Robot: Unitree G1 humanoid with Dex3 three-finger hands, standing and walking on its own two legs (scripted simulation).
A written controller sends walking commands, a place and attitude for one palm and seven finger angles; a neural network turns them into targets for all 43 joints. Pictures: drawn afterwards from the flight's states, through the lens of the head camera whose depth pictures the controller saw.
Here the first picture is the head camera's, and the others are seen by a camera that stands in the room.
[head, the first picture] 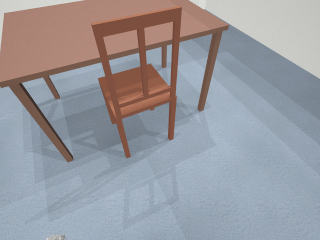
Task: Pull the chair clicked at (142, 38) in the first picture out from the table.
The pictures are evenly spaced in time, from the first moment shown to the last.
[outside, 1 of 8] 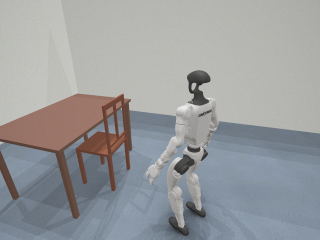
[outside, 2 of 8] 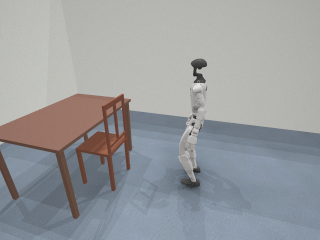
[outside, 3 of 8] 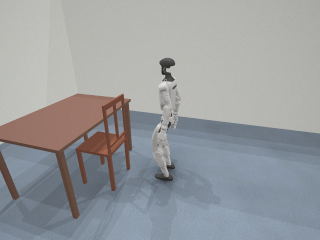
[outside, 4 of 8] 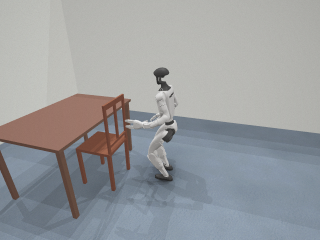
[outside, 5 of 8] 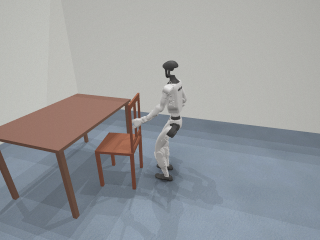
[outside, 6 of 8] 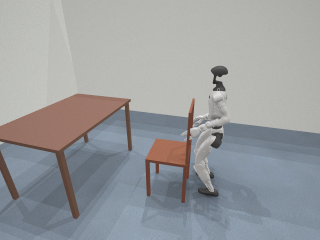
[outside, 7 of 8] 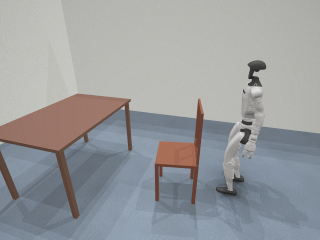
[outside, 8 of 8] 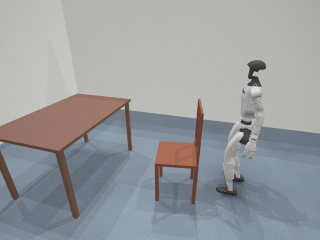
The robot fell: no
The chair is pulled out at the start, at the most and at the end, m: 0.00 0.79 0.79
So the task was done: yes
